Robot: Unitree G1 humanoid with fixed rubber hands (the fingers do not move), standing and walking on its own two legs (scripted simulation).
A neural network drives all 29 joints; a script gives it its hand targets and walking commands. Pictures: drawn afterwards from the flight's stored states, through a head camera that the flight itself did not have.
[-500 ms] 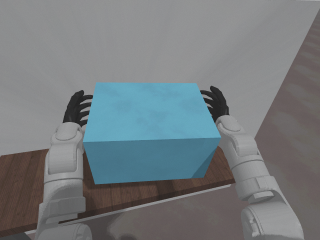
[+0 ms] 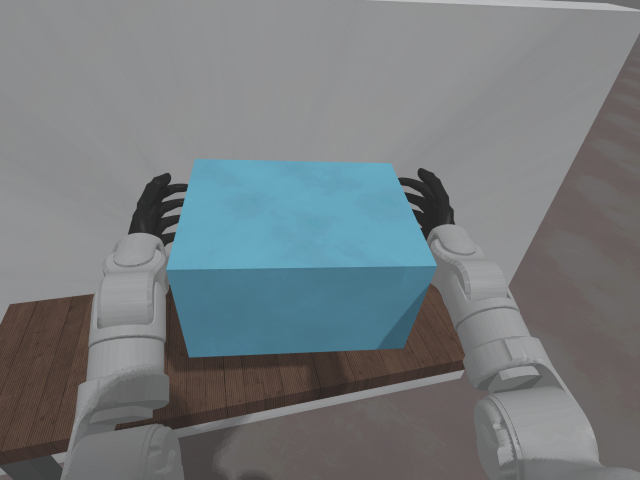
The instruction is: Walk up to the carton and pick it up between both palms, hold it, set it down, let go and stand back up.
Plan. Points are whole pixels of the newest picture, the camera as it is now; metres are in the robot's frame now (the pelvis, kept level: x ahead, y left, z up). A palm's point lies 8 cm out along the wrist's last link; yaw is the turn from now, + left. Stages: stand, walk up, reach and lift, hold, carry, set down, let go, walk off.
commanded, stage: hold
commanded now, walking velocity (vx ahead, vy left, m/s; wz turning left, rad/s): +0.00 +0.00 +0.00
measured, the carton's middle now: (298, 252) +0.36 +0.01 +0.16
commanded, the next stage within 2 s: none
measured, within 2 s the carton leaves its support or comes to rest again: neither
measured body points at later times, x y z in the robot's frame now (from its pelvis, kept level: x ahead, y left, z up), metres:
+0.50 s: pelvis +0.02 +0.00 +0.00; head -0.03 +0.03 +0.45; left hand +0.38 +0.19 +0.17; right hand +0.39 -0.17 +0.18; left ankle +0.07 +0.13 -0.75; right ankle -0.05 -0.12 -0.75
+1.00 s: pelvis +0.02 +0.00 +0.00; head -0.03 +0.02 +0.45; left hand +0.37 +0.19 +0.17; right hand +0.39 -0.17 +0.18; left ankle +0.07 +0.13 -0.75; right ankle -0.05 -0.12 -0.75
